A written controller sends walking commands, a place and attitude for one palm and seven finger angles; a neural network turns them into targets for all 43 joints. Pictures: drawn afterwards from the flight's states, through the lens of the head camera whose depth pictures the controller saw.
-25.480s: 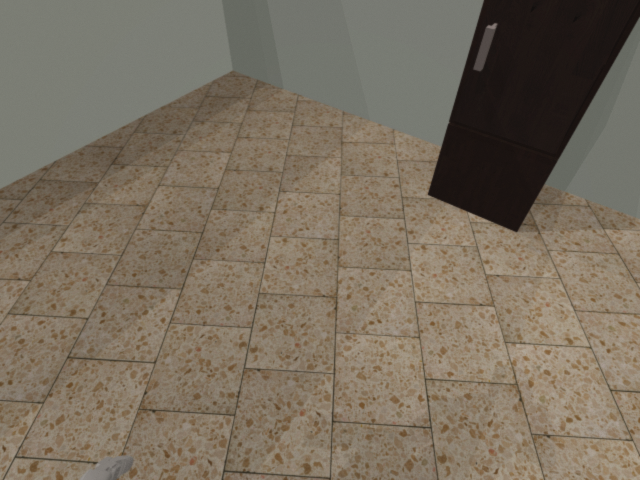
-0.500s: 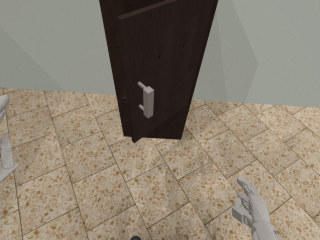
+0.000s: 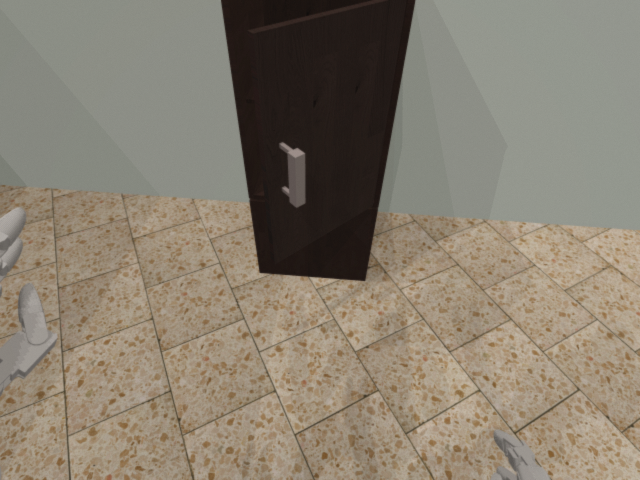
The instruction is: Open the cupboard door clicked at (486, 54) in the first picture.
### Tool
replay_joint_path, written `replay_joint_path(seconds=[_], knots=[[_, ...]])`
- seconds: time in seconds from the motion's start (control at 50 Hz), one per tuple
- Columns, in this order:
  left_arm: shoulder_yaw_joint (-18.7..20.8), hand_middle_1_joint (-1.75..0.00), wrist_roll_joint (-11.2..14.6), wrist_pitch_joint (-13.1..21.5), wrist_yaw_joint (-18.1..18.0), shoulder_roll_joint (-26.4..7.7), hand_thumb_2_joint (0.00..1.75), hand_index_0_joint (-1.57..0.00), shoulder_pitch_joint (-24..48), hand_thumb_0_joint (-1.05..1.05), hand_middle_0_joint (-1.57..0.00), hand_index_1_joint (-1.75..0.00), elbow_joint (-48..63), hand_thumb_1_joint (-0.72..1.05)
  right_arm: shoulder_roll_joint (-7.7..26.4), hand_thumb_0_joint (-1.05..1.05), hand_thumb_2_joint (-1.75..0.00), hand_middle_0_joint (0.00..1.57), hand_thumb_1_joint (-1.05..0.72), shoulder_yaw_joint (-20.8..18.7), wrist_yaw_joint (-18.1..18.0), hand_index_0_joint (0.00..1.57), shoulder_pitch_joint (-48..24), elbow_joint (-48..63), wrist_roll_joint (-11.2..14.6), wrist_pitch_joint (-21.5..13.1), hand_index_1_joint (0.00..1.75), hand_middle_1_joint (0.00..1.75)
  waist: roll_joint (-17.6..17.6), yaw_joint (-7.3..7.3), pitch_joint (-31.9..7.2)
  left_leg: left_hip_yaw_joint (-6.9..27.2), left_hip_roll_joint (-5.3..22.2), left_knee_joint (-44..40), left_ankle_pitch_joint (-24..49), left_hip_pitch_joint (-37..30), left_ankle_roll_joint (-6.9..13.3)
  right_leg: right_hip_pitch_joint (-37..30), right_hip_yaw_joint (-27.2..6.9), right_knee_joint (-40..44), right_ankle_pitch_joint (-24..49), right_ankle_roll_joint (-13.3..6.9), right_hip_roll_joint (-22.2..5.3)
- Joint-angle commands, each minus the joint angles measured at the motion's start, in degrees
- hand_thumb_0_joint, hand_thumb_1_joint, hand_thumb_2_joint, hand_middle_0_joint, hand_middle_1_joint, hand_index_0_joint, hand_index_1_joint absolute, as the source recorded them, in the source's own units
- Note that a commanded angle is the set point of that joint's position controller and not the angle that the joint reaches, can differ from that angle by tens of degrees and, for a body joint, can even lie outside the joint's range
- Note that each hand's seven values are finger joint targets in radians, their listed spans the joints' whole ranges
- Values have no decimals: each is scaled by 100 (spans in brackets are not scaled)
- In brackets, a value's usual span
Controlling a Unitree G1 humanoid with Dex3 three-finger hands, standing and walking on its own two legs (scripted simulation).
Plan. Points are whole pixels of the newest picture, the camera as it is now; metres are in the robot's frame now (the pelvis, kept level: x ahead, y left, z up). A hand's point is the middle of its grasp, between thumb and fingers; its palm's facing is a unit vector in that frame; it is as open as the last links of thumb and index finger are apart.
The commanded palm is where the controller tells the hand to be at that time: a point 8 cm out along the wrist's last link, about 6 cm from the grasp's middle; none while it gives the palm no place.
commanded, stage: stop stepping back and stand still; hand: left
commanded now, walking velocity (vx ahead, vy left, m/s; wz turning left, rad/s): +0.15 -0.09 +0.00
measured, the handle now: (290, 174) +0.73 +0.08 -0.04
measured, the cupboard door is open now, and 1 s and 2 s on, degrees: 45 45 45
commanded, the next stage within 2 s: let the arm hang, fingers relaxed in 0.48 s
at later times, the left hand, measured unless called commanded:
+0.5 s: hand (37, 419) +0.14 +0.22 +0.17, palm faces +0.40 -0.79 -0.47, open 7.4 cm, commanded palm +0.09 +0.27 +0.18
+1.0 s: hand out of the picture -0.02 +0.16 -0.16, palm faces +0.10 -0.97 -0.21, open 6.9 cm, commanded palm none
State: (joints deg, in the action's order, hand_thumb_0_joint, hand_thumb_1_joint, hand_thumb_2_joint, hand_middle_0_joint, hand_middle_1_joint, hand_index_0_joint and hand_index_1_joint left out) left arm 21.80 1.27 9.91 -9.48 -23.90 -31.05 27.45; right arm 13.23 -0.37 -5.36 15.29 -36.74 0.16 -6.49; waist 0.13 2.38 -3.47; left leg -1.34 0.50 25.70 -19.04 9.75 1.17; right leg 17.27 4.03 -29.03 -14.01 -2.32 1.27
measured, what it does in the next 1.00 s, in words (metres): steps on the spot: left foot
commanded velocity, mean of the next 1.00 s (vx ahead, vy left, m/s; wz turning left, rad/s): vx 0.08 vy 0.02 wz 0.00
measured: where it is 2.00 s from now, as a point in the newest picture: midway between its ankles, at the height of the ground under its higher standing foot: outside the picture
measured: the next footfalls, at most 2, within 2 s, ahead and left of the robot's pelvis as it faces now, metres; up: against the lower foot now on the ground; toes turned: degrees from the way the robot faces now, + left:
left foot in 0.52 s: +0.00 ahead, +0.12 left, +0.00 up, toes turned +3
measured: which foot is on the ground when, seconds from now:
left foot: down 0.00-0.24, up 0.26-0.50, down 0.52-1.00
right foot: down 0.00-1.00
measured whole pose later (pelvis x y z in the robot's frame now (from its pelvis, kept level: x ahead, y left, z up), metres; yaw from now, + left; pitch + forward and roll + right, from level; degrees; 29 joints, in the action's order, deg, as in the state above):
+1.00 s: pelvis -0.06 -0.03 +0.00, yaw +4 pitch -1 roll +0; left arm 1.5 -0.8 -1.1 -0.7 -10.4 -15.5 -51.4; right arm 10.6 -0.5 -0.7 16.9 -56.1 -1.9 2.2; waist -0.1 -0.3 3.8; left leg 1.0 1.8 29.0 -13.1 15.0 -1.4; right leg 15.3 5.1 -27.3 -11.2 -3.7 1.9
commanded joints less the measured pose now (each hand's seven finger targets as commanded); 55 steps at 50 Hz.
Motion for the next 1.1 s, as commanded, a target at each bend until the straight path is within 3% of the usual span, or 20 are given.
replay_joint_path(seconds=[0.0, 0.04, 0.1, 0.16, 0.18, 0.22, 0.26, 0.32, 0.44, 0.48, 0.52, 0.54, 0.56, 0.62, 0.68, 0.7, 0.76, 0.82, 0.88, 1.08], knots=[[1118, -30, 17, 423, -123, -1246, 90, -20, -188, 0, -20, -30, 1222, 90, 730, 0, -90, 20, -90, -275, 82, 20, -538, 1084, 70, -383, 30, 30, 812, -238, -536, 997, 1153, -367, 2887, -575, 372, -52, -323, -626, 334, 241, -172], [1044, -30, -18, 464, -79, -1226, 90, -20, 63, 0, -20, -30, 1525, 90, 536, 0, -90, 20, -90, -141, 80, 20, -571, 895, -100, -415, 30, 30, 1646, -123, 120, 1205, 1230, -938, 2420, -128, 291, 513, 26, -1187, -927, 246, -107], [860, -30, -57, 448, -68, -1068, 90, -20, 625, 0, -20, -30, 1290, 90, 613, 0, -90, 20, -90, -147, 74, 20, -596, 784, -73, -515, 30, 30, 799, -96, 672, 1182, 1436, -1119, 405, 835, 619, 181, 11, -1010, -966, 280, -188], [712, -30, -76, 390, -63, -895, 90, -20, 598, 0, -20, -30, 576, 90, 708, 0, -90, 20, -90, -184, 28, 20, -725, 737, -33, -436, 30, 30, 460, -158, 613, 642, 1009, -485, -890, 1642, 481, -984, -145, 145, -626, 184, -187], [722, -30, -91, 398, -52, -922, 90, -20, 572, 0, -20, -30, 471, 90, 698, 0, -90, 20, -90, -221, 21, 20, -733, 752, -39, -393, 30, 30, 105, -169, 588, 349, 601, 153, -1255, 1986, 352, -1115, -900, 536, -1094, -54, -456], [721, -30, -89, 398, -18, -1022, 90, -20, 694, 0, -20, -30, 428, 90, 606, 0, -90, 20, -90, -297, 71, 20, -751, 787, -13, -283, 30, 30, -1340, -263, 376, -143, -116, 2843, -1140, 2346, 59, -643, -3630, 2040, -3198, -798, -2048], [737, -30, -88, 549, 43, -1015, 90, -20, 902, 0, -20, -30, 518, 90, 660, 0, -90, 20, -90, -327, 107, 20, -655, 672, -77, -235, 30, 30, -706, -129, 374, 235, 76, 3906, -515, 2297, -9, -89, -3191, 2085, -3047, -757, -2088], [886, -30, -70, 642, 51, -1152, 90, -20, 702, 0, -20, -30, 792, 90, 440, 0, -90, 20, -90, -164, 94, 20, -717, 762, -91, -183, 30, 30, -406, -119, 175, -54, 221, 3079, -20, 1678, -43, 243, -1808, 1930, -2106, -656, -1738], [868, -30, -33, 635, -97, -1051, 90, -20, 358, 0, -20, -30, 1184, 90, 427, 0, -90, 20, -90, -143, -43, 20, -539, 844, -145, -368, 30, 30, -264, -180, 23, -563, -59, 347, -138, 93, 129, 352, -1399, 1739, -2474, -387, -1390], [891, -30, -5, 684, -128, -1004, 90, -20, 384, 0, -20, -30, 1239, 90, 551, 0, -90, 20, -90, -173, -70, 20, -452, 905, -159, -420, 30, 30, 501, -148, 82, 170, 323, -644, -717, 31, 329, 242, -1162, 886, -2104, -129, -948], [932, -30, -33, 721, -159, -926, 90, -20, 412, 0, -20, -30, 1268, 90, 632, 0, -90, 20, -90, -202, -22, 20, -500, 964, -96, -439, 30, 30, 1532, -218, 166, 1776, 1448, -1254, -874, 151, 743, 433, -370, -704, -849, 172, -224], [1040, -30, -52, 674, -170, -1053, 90, -20, 380, 0, -20, -30, 1141, 90, 597, 0, -90, 20, -90, -221, -5, 20, -539, 949, -71, -452, 30, 30, 1041, -257, -38, 1600, 1519, -1040, 134, 281, 758, 107, -136, -972, -747, 285, -194], [-1546, -30, -456, -407, 747, 626, 90, -20, 807, 0, -20, -30, -2951, 90, 1429, 0, -90, 20, -90, -458, 518, 20, -481, -220, -150, -479, 30, 30, 1063, 213, 765, 1295, 1289, -205, 1707, 1086, 690, 1002, -83, -1555, -611, 350, -390], [-1680, -30, -368, -1104, 906, 1040, 90, -20, 746, 0, -20, -30, -3392, 90, 690, 0, -90, 20, -90, -303, 450, 20, -250, -132, -191, 98, 30, 30, 216, -192, 20, 906, 1101, 90, 2778, 1042, 510, 84, -360, -787, -864, 248, -338], [-1616, -30, -403, -980, 899, 312, 90, -20, 974, 0, -20, -30, -4478, 90, 470, 0, -90, 20, -90, -213, 462, 20, -54, -229, -138, 284, 30, 30, -2274, -240, -260, 66, -3, 1166, 242, 1313, -111, -889, -1647, 515, 2497, -295, -1566], [-1584, -30, -374, -955, 902, 102, 90, -20, 1282, 0, -20, -30, -4808, 90, 656, 0, -90, 20, -90, -263, 477, 20, 51, -358, -134, 444, 30, 30, -2125, -159, 49, 104, -65, 1386, -737, 1128, -111, -458, -1758, 773, 1856, -542, -1742], [-1691, -30, -335, -963, 854, 205, 90, -20, 1558, 0, -20, -30, -5732, 90, 478, 0, -90, 20, -90, -234, 501, 20, -138, -665, -185, 664, 30, 30, -1352, -170, 762, 109, -1, 1375, -450, 1051, -42, -44, -1635, 883, 1571, -582, -1422], [-1846, -30, -231, -940, 833, 344, 90, -20, 1648, 0, -20, -30, -6543, 90, 310, 0, -90, 20, -90, -105, 524, 20, 198, -1139, -154, 663, 30, 30, 149, -48, 330, 343, 236, 151, 1128, 181, -9, -29, -1170, 622, 568, -195, -981], [-1837, -30, -256, -958, 808, 681, 90, -20, 1413, 0, -20, -30, -7167, 90, 344, 0, -90, 20, -90, -92, 463, 20, -135, -1344, -225, 682, 30, 30, 925, -266, 487, 670, 443, -394, -138, 923, 79, -381, -983, 998, -699, -29, -581], [-1884, -30, -188, -900, 824, 466, 90, -20, 1670, 0, -20, -30, -8375, 90, 399, 0, -90, 20, -90, -126, 406, 20, 422, -2110, -162, 637, 30, 30, 8, -215, 504, 520, 455, -625, 538, 479, 69, -625, -836, 1243, -235, -126, -697]])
